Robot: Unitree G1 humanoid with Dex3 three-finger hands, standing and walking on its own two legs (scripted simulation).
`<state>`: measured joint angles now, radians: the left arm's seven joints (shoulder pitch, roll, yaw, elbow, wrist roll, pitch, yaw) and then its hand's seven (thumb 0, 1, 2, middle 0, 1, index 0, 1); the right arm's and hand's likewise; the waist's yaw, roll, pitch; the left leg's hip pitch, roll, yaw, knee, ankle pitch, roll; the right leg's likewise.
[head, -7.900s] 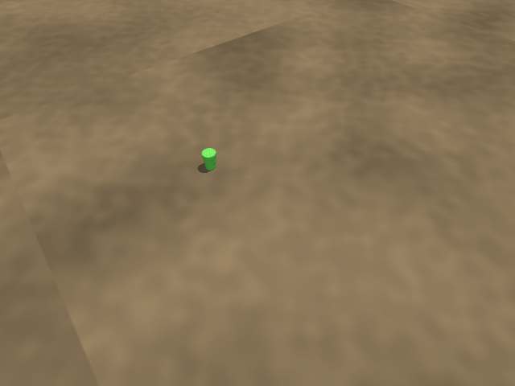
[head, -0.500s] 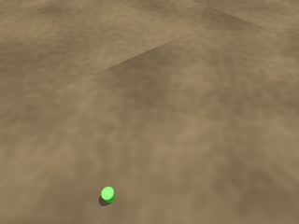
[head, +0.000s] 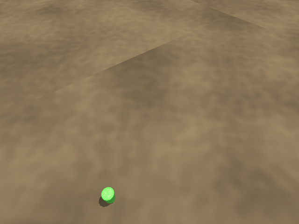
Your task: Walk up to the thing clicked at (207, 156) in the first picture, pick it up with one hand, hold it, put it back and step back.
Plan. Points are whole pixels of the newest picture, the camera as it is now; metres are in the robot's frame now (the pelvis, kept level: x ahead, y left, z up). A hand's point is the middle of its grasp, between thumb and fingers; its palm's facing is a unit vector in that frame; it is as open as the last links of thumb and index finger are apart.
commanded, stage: stand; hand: left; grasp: from above
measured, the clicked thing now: (109, 196) +0.40 +0.27 -0.73
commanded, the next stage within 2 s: rise first in 0.74 s
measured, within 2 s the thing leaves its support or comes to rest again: neither
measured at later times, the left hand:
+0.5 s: hand out of the picture +0.07 +0.26 -0.15, palm faces -0.02 -0.94 -0.35, open 7.4 cm
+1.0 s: hand out of the picture +0.12 +0.25 -0.16, palm faces +0.03 -0.95 -0.32, open 8.0 cm
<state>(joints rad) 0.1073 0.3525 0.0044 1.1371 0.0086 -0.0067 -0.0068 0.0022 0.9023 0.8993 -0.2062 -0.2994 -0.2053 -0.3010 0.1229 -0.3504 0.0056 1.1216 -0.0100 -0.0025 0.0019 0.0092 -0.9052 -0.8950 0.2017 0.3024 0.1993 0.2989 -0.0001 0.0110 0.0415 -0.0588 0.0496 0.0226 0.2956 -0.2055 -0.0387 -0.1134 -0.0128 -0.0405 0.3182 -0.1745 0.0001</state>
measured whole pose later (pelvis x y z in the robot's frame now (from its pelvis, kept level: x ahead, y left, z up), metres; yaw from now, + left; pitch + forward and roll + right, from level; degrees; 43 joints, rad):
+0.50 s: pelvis +0.00 +0.00 +0.00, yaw +0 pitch -2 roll +0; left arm 0.11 0.35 0.00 1.14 0.01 -0.01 -0.01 0.00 0.90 0.90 -0.21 -0.30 -0.21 -0.30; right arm 0.13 -0.35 0.00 1.13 -0.01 0.00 0.00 0.01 -0.91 -0.90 0.20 0.30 0.20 0.30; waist 0.00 0.01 0.04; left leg -0.06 0.05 0.03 0.29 -0.20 -0.03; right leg -0.11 -0.02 -0.04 0.32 -0.17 0.00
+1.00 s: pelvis -0.02 +0.00 -0.01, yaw +1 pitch +3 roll +0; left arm -0.02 0.32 0.09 1.08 0.03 -0.02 -0.01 0.00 0.72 0.92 -0.18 -0.49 -0.18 -0.49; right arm 0.18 -0.30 0.00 0.89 0.04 -0.03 -0.03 0.01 -0.92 -0.90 0.20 0.30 0.20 0.30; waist -0.01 0.00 0.06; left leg -0.26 0.04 0.01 0.47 -0.26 -0.03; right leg -0.30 -0.03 -0.05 0.46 -0.22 0.00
